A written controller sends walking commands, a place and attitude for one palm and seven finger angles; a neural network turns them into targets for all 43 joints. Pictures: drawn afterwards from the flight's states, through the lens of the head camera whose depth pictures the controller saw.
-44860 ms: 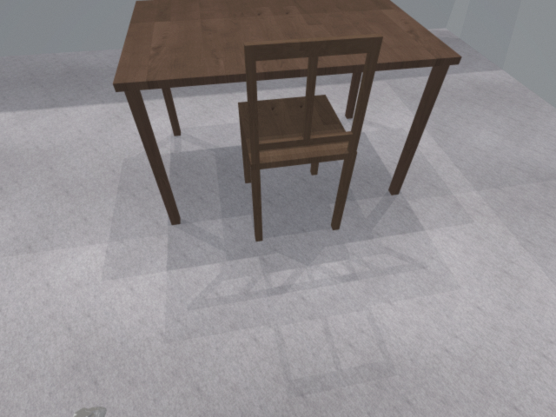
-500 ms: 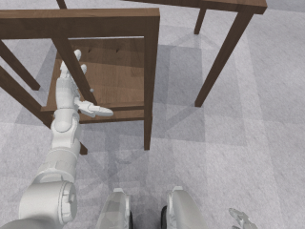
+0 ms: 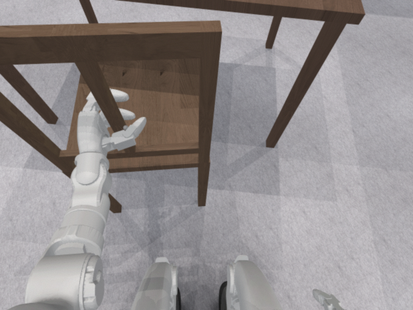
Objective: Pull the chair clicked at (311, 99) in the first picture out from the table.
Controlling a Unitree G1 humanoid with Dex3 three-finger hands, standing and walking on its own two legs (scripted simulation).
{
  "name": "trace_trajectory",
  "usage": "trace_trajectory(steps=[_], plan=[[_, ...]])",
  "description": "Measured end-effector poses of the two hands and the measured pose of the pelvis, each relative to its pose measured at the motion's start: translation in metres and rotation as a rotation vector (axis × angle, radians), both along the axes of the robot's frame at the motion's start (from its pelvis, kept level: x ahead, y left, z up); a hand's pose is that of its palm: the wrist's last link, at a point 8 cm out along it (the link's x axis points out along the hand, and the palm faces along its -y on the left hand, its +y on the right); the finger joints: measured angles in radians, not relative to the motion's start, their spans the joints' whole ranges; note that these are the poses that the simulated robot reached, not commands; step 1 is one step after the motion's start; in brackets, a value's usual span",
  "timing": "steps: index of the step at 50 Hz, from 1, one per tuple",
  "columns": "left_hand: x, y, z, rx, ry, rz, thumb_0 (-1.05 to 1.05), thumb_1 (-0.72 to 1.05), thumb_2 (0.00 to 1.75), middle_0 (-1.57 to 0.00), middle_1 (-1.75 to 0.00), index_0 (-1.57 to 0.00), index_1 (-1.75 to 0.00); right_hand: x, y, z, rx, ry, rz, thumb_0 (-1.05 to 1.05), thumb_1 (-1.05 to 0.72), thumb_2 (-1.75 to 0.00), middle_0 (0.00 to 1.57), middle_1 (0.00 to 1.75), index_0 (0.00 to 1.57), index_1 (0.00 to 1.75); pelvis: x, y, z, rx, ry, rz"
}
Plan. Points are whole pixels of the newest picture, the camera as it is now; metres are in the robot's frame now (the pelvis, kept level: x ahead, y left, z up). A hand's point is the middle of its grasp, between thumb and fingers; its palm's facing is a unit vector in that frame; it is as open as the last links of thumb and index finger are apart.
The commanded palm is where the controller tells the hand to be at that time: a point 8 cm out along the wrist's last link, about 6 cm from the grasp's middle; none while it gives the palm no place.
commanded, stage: hook a spindle and tug to test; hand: left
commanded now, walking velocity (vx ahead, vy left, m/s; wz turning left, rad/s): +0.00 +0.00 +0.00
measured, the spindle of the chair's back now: (113, 115) +0.48 +0.18 +0.04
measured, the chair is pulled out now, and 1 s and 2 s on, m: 0.21 0.24 0.34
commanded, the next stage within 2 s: step backward, pulling the chair out in 0.74 s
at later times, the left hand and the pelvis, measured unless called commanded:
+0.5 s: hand (125, 133) +0.44 +0.15 +0.03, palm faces +0.07 -1.00 -0.02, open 5.4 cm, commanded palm +0.39 +0.20 +0.03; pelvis +0.01 +0.00 +0.00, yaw -1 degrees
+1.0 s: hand (123, 143) +0.41 +0.15 +0.04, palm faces +0.11 -0.99 -0.13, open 5.5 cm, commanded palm +0.38 +0.20 +0.04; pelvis +0.01 +0.00 +0.06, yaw +0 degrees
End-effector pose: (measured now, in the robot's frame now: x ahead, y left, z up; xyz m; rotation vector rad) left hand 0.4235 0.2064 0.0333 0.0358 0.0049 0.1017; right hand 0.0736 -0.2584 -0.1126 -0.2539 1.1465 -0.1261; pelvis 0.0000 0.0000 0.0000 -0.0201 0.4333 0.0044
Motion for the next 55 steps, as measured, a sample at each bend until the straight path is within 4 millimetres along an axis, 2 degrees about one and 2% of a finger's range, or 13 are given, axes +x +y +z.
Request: trace_trajectory(steps=[8, 23, 43, 46, 51, 55], plan=[[0.0, 0.001, 0.0, -0.001, -0.006, -0.009, 0.01, 0.71, 0.81, -0.48, -1.44, -0.42, -1.45, 0.011, 0.0, 0.001, -0.002, -0.021, 0.004, 0.01, -0.9, -0.9, 0.2, 0.3, 0.2, 0.3, 0.003, -0.001, 0.0, 0.001, 0.0, -0.001], [-0.01, 0.0, 0.0, -0.012, -0.001, -0.027, 0.01, 0.73, 0.77, -0.44, -1.45, -0.4, -1.45, 0.027, 0.005, 0.008, 0.009, -0.066, 0.0, 0.01, -0.9, -0.9, 0.2, 0.3, 0.2, 0.3, 0.009, 0.001, 0.004, 0.004, -0.006, -0.014], [-0.036, -0.002, 0.0, -0.008, -0.008, -0.035, 0.01, 0.72, 0.78, -0.45, -1.45, -0.4, -1.45, 0.05, 0.011, 0.009, 0.012, -0.123, 0.031, 0.01, -0.9, -0.9, 0.2, 0.3, 0.2, 0.3, 0.008, 0.002, 0.004, 0.004, -0.025, -0.006], [-0.036, -0.002, 0.008, 0.062, 0.086, -0.022, 0.0, 0.69, 0.78, -0.45, -1.41, -0.4, -1.45, 0.048, 0.013, 0.019, 0.013, -0.088, -0.041, 0.01, -0.9, -0.9, 0.2, 0.3, 0.2, 0.3, 0.005, 0.002, 0.018, 0.014, -0.101, -0.001], [-0.039, -0.005, 0.023, 0.049, 0.313, 0.038, 0.04, 0.71, 0.79, -0.36, -1.22, -0.42, -1.45, 0.038, 0.019, 0.06, 0.003, -0.018, -0.111, 0.01, -0.91, -0.9, 0.2, 0.3, 0.2, 0.3, 0.014, 0.004, 0.064, 0.018, -0.162, 0.0], [-0.038, -0.01, 0.028, 0.037, 0.396, 0.031, 0.06, 0.71, 0.77, -0.33, -1.11, -0.45, -1.45, 0.026, 0.013, 0.089, -0.046, 0.024, -0.134, 0.01, -0.9, -0.9, 0.2, 0.3, 0.2, 0.3, 0.019, 0.006, 0.088, 0.008, -0.188, -0.001]])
